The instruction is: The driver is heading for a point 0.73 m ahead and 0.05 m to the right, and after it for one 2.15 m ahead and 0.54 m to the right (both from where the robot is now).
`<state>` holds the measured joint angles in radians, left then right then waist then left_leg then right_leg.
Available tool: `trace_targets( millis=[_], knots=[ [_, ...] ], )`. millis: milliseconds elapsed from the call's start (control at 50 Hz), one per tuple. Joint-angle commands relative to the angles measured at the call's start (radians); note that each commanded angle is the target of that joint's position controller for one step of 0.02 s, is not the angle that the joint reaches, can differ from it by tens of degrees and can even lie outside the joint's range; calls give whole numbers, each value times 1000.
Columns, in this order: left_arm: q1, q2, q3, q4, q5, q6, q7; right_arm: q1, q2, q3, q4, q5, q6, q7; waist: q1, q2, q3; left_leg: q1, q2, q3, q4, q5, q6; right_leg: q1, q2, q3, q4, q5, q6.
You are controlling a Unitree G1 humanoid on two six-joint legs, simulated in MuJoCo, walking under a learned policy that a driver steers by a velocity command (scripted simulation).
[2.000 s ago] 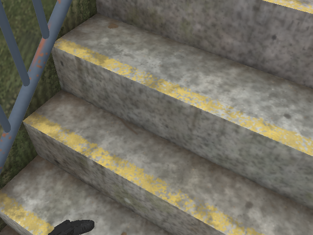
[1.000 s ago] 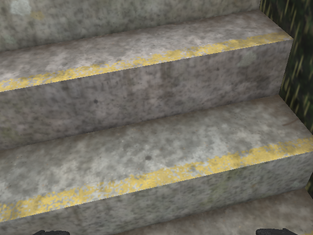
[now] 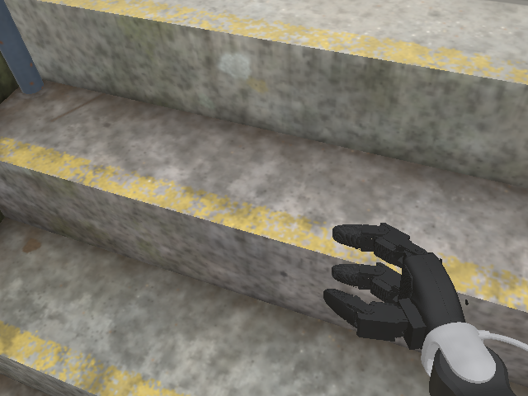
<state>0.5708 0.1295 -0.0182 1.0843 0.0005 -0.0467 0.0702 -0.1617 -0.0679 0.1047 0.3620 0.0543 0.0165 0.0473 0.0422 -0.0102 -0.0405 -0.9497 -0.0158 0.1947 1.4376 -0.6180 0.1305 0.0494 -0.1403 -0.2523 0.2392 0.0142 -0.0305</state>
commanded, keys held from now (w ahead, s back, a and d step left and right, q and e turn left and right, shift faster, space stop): w+q+shift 0.12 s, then w+shift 0.44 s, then w+e+shift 0.44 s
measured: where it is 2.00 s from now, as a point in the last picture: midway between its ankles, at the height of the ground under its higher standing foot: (230, 192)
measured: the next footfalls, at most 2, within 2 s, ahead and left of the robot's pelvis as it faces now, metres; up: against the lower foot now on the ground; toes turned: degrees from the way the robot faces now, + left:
right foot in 0.48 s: +0.33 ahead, -0.09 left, +0.42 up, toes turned +13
left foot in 0.84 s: +0.48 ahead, +0.26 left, +0.42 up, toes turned +11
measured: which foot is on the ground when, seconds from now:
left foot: down 0.00-0.50, up 0.52-0.82, down 0.84-1.00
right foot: down 0.00-0.02, up 0.04-0.46, down 0.48-0.84, up 0.86-1.00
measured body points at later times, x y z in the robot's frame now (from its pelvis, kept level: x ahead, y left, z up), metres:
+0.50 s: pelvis +0.22 +0.00 +0.22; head +0.22 +0.04 +0.67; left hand +0.48 +0.15 +0.20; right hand +0.16 -0.22 +0.10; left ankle +0.11 +0.06 -0.52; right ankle +0.29 -0.10 -0.37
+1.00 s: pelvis +0.44 +0.12 +0.36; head +0.44 +0.13 +0.81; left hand +0.64 +0.34 +0.29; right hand +0.51 -0.12 +0.23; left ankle +0.44 +0.25 -0.37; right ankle +0.40 +0.00 +0.02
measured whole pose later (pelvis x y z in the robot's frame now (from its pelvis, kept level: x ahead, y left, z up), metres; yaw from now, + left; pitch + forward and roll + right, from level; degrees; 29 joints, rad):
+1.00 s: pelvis +0.44 +0.12 +0.36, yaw +0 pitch +2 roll +2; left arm 0.13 0.21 0.02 0.58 -0.04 -0.06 -0.02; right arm 0.29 -0.18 -0.01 0.86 -0.07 -0.06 -0.02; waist 0.00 -0.07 -0.05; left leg -0.31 0.08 0.18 0.58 -0.30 -0.02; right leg -1.04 0.02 0.06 2.44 -0.45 -0.08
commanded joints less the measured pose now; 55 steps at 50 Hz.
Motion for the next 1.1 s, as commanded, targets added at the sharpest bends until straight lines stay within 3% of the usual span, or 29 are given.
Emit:
trace_targets(
  millis=[20, 40, 60, 80, 100, 140, 180, 300, 380, 420, 460, 480, 500, 520, 540, 600, 680, 700, 740, 780, 820, 840, 860, 880, 900, 940, 1020, 1080, 1100],
  knots=[
    [-326, 476, 129, -281, -23, -42, 20, 469, -373, -205, 109, -43, 27, -10, -378, -165, -345, 917, -87, -485, -652, -35, 125, -328, -140, 209, 724, 1451, -219],
    [-424, 274, 87, -380, 20, -89, -30, 421, -467, -234, 144, -84, 27, -53, -262, 357, -317, 981, 210, -1300, -1056, -302, 347, -823, 231, 253, 1477, 54, -112],
    [-579, 154, 69, -488, 63, -147, -83, 417, -286, -158, 173, -110, -11, -71, -219, 212, -253, 836, 220, -1398, -1151, -290, 242, -1028, 251, 523, 2043, -70, -156],
    [-666, 1, 15, -618, 71, -151, -106, 451, -203, -132, 247, -103, -36, -61, -139, 184, -84, 724, 197, -1198, -1080, -173, 140, -1245, 240, 493, 2278, -165, -178],
    [-712, -87, -35, -657, 115, -145, -116, 623, -127, -124, 357, -47, -60, -30, -109, 29, 35, 790, 66, -904, -977, 251, 39, -1306, 219, 403, 2208, -265, -162],
    [-659, -96, -70, -660, 112, -140, -124, 644, -108, -135, 428, -55, -88, 12, -57, -67, 0, 922, -6, -676, -898, 789, 60, -1317, 224, 340, 2105, -413, -106],
    [-553, -65, -79, -638, 87, -115, -145, 615, -111, -138, 432, -47, -114, 24, -14, -6, -107, 1037, 1, -618, -909, 908, 39, -1301, 214, 297, 2034, -485, -61],
    [-819, -210, -134, -719, 31, -71, -131, 750, -109, -107, 515, -67, -92, -31, -29, 57, -19, 715, 163, -794, -1123, 419, 141, -1442, 159, 200, 2200, -478, -44],
    [-1037, -158, -133, -803, 48, -82, -76, 704, -144, -128, 535, -47, -55, -77, -45, 173, 3, 462, 142, -603, -1340, 805, 131, -1004, 111, 108, 1446, -541, -40],
    [-850, -72, -67, -725, 33, -69, -50, 742, -266, -154, 563, -61, -86, -70, 0, 305, -226, 521, 182, -471, -1201, 1953, 146, -476, 243, -35, 1287, -602, -39],
    [-595, 57, -3, -646, -3, -43, -55, 740, -362, -187, 583, -53, -99, -75, 95, 350, -330, 823, 209, -414, -836, 2364, 147, -404, 235, 140, 968, -799, -68],
    [-361, 135, 26, -534, -6, -47, -76, 649, -331, -194, 559, -82, -126, -62, 168, 208, -418, 687, 185, -454, -606, 2362, 191, -136, 231, 368, 843, -767, -131],
    [-201, 190, 49, -416, 32, -35, -71, 489, -180, -170, 486, -61, -145, -30, 171, -281, -357, 254, -4, -502, -178, 1487, 137, 31, 12, 930, 439, -733, -307],
    [-251, 135, 44, -372, 62, -30, -62, 408, -122, -159, 452, -46, -161, -12, 148, -424, -316, 76, -161, -585, 413, 614, 52, -64, -176, 1354, 142, -741, -438],
    [-410, 8, 17, -357, 23, -31, -65, 344, -100, -149, 362, -43, -151, -7, 55, -232, -32, -99, -125, -585, 721, 426, 16, -343, -196, 1221, 197, -790, -405],
    [-437, -168, -33, -198, 24, -29, -71, 443, -51, -87, 321, -33, -104, -10, -163, 1, 159, -73, 15, -493, 664, 364, 30, -693, -96, 746, 202, -670, -213],
    [-426, -6, -4, -192, 18, -6, -63, 307, -47, -28, 208, -61, -119, -4, -191, 85, 183, -53, 146, -257, 351, 346, -68, -788, 10, 498, 111, -500, -203],
    [-422, 48, 14, -222, -7, -21, -59, 262, -45, -12, 181, -100, -122, -6, -180, 88, 136, 54, 167, -216, 224, 390, -85, -808, 46, 470, 103, -408, -205],
    [-275, 143, 54, -207, -31, -50, -40, 124, -39, 17, 124, -101, -125, -16, -90, 96, 31, 542, 142, -82, -325, 336, -113, -877, 62, 412, -31, -249, -220],
    [-296, 211, 55, -218, -12, -80, -44, 350, -204, -76, 190, -39, -108, -36, -211, 35, -86, 859, 65, -116, -628, 542, -146, -620, 54, 476, 144, 219, -238],
    [-435, 292, 72, -313, 6, -76, -67, 511, -315, -159, 233, -20, -87, -49, -348, -115, -111, 964, 31, -85, -980, 598, -143, -386, 80, 465, 448, 503, -191],
    [-431, 207, 54, -356, 20, -84, -74, 552, -324, -174, 272, -38, -74, -42, -316, -93, -111, 1054, 76, -109, -1030, 719, -148, -454, 114, 437, 668, 383, -157],
    [-476, 56, 16, -418, 37, -93, -72, 641, -289, -161, 342, -77, -73, -32, -272, 43, -91, 1199, 218, -289, -911, 1065, -173, -766, 219, 443, 1112, -262, -106],
    [-296, -19, 10, -453, -22, -106, -71, 597, -270, -141, 332, -186, -76, -28, -128, 229, -247, 1281, 455, -523, -797, 1620, -84, -992, 238, 494, 1684, -411, -72],
    [-265, -16, 7, -491, -50, -98, -71, 608, -300, -159, 334, -181, -81, -37, -131, 240, -339, 1320, 566, -719, -982, 1012, 47, -1170, 197, 462, 1935, -383, -39],
    [-580, -133, -45, -645, -53, -44, -79, 506, -186, -127, 419, -135, -78, -54, -136, 192, -60, 1184, 512, -572, -1132, 371, 75, -1560, 117, 355, 2289, -470, -34],
    [-533, -172, -92, -705, -43, 1, -141, 516, -63, -77, 547, -110, -96, -86, 17, 73, 29, 921, 498, -356, -1184, 341, -24, -1680, 68, 453, 2563, -474, -79],
    [-708, -27, -86, -753, -29, 22, -122, 253, -164, -66, 548, -131, -90, -73, 122, 62, 147, 233, 271, 87, -1471, 542, -43, -1122, 82, 219, 1889, -147, -62],
    [-653, -19, -92, -727, -8, 26, -110, 243, -228, -71, 552, -108, -115, -68, 148, 52, 81, 142, 264, 162, -1542, 724, -9, -794, 91, 134, 1746, -84, -79]
  ],
)
Keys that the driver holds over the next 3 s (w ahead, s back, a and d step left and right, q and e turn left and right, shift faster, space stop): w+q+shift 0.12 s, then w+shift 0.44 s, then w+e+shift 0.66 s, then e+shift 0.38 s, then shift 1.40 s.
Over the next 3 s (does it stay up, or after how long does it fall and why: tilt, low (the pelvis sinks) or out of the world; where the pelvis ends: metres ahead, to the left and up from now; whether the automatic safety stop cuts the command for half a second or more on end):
stays up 0.65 0.14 0.60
